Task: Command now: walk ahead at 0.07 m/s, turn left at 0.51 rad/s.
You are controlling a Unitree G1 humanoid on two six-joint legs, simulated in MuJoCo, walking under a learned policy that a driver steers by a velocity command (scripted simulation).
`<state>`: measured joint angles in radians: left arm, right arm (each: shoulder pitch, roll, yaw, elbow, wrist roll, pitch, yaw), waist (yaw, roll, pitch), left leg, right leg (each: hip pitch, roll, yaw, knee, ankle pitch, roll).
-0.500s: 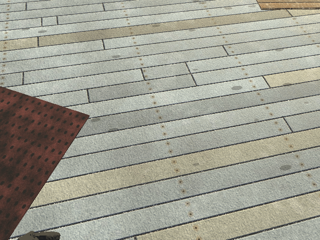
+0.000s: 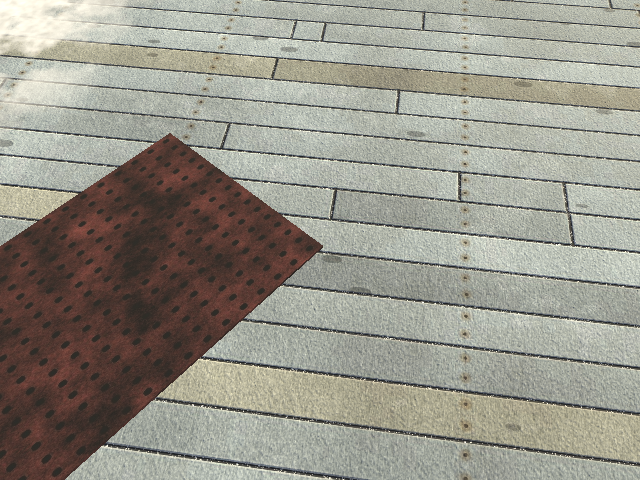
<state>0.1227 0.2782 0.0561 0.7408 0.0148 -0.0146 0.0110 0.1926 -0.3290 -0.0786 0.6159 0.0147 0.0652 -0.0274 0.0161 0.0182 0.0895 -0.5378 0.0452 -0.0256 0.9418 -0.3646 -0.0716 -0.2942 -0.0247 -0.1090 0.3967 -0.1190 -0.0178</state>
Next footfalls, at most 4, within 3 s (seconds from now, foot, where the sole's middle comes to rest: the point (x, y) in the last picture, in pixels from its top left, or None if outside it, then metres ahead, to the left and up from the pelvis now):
0.14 left None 0.08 0.15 -0.78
0.56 right None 0.07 -0.10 -0.78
1.16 left None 0.19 0.08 -0.78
1.58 right None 0.01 -0.12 -0.78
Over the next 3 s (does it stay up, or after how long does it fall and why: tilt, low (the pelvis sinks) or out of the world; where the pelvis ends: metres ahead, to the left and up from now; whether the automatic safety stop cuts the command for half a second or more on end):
stays up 0.08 -0.01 0.00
